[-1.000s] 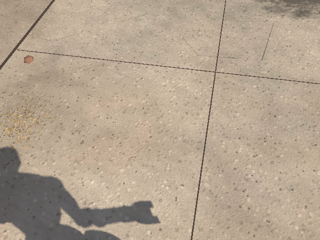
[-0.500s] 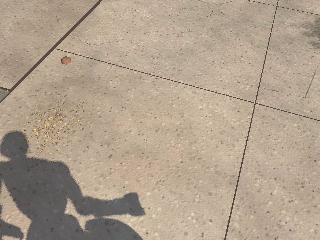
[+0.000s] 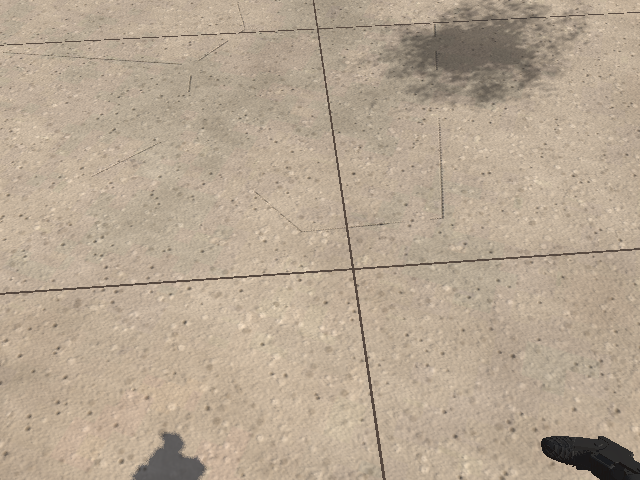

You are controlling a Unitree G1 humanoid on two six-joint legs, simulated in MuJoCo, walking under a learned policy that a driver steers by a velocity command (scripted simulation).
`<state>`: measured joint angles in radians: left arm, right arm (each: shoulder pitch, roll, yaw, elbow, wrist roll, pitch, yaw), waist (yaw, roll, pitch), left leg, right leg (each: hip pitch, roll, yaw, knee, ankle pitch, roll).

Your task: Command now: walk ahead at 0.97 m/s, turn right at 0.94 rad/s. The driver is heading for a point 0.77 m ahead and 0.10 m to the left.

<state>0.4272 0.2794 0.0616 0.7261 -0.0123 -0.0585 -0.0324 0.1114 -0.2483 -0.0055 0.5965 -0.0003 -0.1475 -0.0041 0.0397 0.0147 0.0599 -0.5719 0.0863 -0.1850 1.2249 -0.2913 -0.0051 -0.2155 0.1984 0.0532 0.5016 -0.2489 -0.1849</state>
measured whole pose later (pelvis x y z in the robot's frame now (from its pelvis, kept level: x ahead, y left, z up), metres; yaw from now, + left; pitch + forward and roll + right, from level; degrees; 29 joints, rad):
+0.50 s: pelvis +0.43 +0.06 +0.01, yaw -6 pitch -1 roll +1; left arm 0.03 0.26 0.00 0.62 0.02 -0.14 -0.03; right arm 0.58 -0.25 -0.05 0.81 0.03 -0.08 0.02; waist -0.11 -0.02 0.04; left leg -0.09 -0.12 -0.17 0.34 -0.24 0.07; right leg -0.58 -0.02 0.11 0.86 -0.26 -0.03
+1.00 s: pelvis +0.78 +0.02 +0.00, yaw +8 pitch +0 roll -3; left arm 0.36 0.33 0.07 0.86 -0.02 -0.08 0.00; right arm 0.07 -0.33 -0.04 0.63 -0.01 -0.06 0.03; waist 0.10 0.03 0.06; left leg -0.49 0.00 -0.06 0.53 0.05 0.04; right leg -0.06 0.02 -0.02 0.42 -0.36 0.03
